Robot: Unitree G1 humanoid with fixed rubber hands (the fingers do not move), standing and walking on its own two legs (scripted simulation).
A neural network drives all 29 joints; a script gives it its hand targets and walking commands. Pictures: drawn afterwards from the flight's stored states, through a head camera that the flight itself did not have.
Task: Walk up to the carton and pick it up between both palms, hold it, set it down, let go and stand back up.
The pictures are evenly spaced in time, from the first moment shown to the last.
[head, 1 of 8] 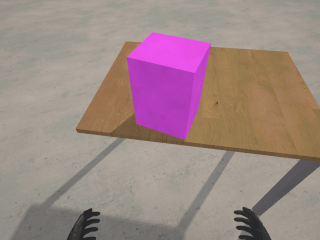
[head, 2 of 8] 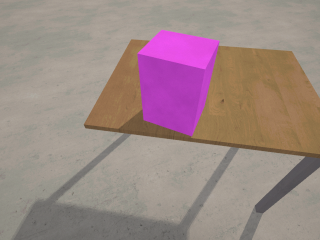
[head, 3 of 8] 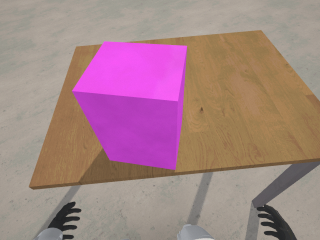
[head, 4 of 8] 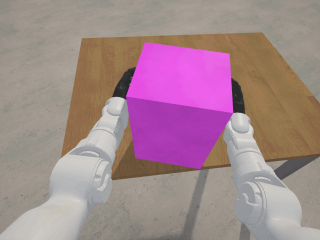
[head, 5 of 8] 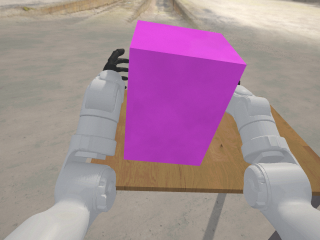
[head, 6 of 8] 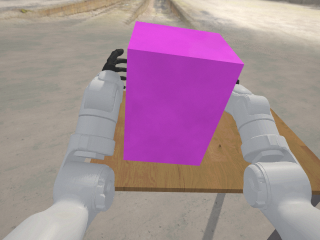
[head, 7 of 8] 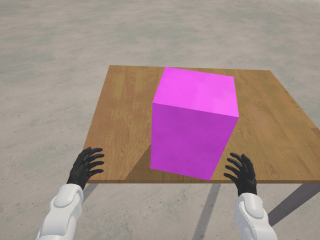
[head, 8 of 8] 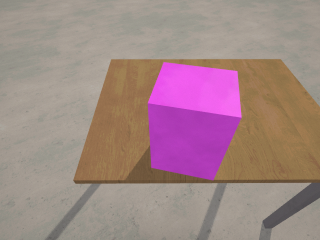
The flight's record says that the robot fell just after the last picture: no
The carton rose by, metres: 0.21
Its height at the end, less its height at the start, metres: +0.00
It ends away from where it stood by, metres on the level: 0.02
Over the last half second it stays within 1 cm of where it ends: yes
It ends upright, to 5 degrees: yes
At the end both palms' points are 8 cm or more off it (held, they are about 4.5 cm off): yes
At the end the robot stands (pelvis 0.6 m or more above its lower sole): yes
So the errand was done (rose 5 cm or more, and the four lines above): yes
